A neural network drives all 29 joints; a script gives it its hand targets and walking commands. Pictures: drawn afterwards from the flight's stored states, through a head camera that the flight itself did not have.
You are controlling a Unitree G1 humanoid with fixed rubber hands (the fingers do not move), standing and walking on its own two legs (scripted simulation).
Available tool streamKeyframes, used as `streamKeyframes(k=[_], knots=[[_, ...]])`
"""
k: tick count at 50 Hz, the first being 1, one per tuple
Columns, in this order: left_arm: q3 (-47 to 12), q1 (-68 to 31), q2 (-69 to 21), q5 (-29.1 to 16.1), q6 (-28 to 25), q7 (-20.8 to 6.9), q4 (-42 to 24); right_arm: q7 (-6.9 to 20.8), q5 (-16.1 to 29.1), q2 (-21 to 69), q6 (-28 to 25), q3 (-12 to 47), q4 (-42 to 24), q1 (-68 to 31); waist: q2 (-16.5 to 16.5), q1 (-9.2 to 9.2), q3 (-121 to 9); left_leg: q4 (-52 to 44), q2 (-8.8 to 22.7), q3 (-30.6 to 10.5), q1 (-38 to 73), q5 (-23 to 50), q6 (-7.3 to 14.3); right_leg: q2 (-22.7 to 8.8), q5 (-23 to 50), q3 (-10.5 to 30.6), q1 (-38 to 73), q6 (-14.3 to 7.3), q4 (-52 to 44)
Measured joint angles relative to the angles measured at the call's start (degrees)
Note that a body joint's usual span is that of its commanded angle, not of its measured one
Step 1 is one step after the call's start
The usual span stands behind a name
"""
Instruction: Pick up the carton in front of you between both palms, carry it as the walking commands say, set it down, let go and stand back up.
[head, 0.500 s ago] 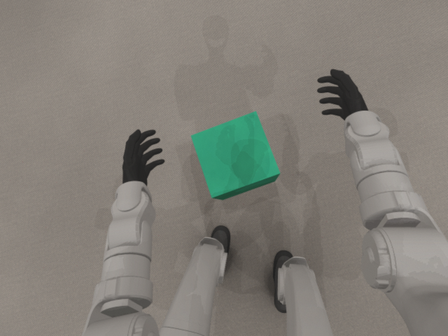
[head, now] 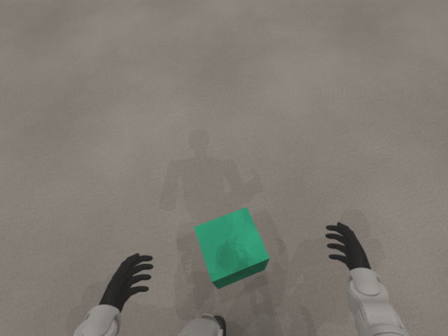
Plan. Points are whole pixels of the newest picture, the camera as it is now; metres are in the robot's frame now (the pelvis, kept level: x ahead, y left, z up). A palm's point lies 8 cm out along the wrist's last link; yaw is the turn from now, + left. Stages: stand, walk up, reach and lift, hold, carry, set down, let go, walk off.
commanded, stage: let go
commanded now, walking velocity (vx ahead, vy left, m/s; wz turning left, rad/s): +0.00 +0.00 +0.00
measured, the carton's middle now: (231, 249) +0.39 +0.07 -0.63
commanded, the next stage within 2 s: stand in 0.72 s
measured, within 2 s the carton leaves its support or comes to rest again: neither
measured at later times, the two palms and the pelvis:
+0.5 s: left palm (123, 295) +0.17 +0.22 -0.05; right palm (417, 335) +0.17 -0.26 -0.05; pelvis +0.01 -0.02 +0.02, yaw +1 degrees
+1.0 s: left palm (91, 314) +0.14 +0.28 -0.09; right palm out of the picture +0.12 -0.29 -0.06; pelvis +0.01 +0.00 +0.01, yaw +0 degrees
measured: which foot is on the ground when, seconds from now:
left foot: down 0.00-1.00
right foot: down 0.00-1.00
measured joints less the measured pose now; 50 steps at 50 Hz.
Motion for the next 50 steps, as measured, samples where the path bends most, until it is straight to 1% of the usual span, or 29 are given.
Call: streamKeyframes(k=[11,16,18,23,31,36,40,43,50], knots=[[1.8,3.2,0.6,0.4,-0.5,1.4,3.0,3.8,2.5,-1.1,-0.4,3.6,-4.4,12.2,-2.1,-5.11,1.1,-8.9,0.2,-1.2,14.0,1.7,-0.8,-0.1,1.8,-0.9,14.2,-1.0,-9.1],[2.5,3.8,0.6,1.3,0.0,1.5,4.4,5.7,3.8,-2.2,0.6,4.5,-6.9,17.2,-3.0,-6.76,1.1,-11.4,0.8,-1.1,18.8,2.4,-1.3,0.4,2.5,-0.7,18.7,-1.6,-11.3],[2.7,3.9,0.6,2.3,1.8,2.3,4.0,5.6,4.5,-2.6,0.3,4.9,-7.1,18.7,-3.2,-7.16,0.8,-11.3,0.9,-1.2,19.8,2.3,-1.4,0.5,2.4,-0.9,19.8,-1.8,-11.2],[2.7,3.6,1.1,3.1,5.2,3.6,3.2,5.3,5.5,-3.1,0.9,6.0,-6.7,20.4,-3.5,-7.35,0.5,-9.5,1.0,-1.6,21.2,1.4,-1.5,0.7,1.6,-1.3,21.3,-2.0,-9.6],[2.3,3.2,1.6,3.5,9.6,3.8,1.6,5.7,4.9,-2.8,3.8,6.1,-6.2,17.8,-3.3,-7.15,2.6,-8.0,0.4,-1.9,23.0,1.5,-1.0,0.2,1.5,-1.7,23.5,-1.5,-8.4],[2.1,3.1,1.6,3.5,11.3,3.8,1.0,6.1,4.3,-2.5,5.1,5.6,-6.5,17.2,-3.0,-7.20,4.1,-7.4,0.0,-1.8,23.7,1.6,-0.5,-0.2,1.8,-1.6,24.5,-0.9,-8.3],[2.1,2.4,3.8,4.3,5.3,5.5,7.1,4.5,2.0,-4.0,2.7,5.7,-0.7,17.0,-3.9,-7.13,1.5,-4.8,0.1,-1.5,19.5,0.7,-0.2,0.0,1.3,-1.4,20.5,-0.5,-6.3],[3.2,2.4,5.8,4.8,2.0,5.5,11.2,4.1,1.5,-6.0,1.3,4.7,3.0,17.7,-4.9,-7.27,0.6,-3.3,0.1,-1.1,17.6,-0.2,0.1,0.1,0.8,-1.0,18.6,-0.3,-5.3],[3.8,3.0,8.2,4.6,-1.2,5.5,18.1,3.7,2.0,-9.3,0.0,3.4,7.6,17.6,-5.9,-7.92,0.5,-2.9,0.3,-0.4,17.2,-1.3,0.6,0.0,0.7,-0.3,18.7,0.1,-6.4]])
